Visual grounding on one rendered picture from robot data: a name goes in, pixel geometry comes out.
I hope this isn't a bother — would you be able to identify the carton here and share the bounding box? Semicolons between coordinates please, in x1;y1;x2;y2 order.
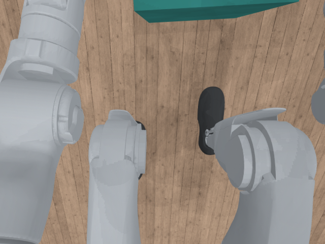
133;0;299;23

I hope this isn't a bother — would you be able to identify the robot left forearm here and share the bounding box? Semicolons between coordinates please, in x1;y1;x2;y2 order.
0;0;86;84

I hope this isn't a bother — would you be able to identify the robot right upper arm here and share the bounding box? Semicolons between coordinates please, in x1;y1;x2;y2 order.
311;78;325;125

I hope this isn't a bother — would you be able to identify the right robot foot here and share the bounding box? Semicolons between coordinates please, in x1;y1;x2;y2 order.
198;86;225;155

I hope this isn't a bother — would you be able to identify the right robot thigh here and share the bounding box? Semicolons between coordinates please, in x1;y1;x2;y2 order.
221;120;315;244

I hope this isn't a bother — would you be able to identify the robot left upper arm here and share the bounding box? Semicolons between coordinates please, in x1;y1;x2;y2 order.
0;78;84;244

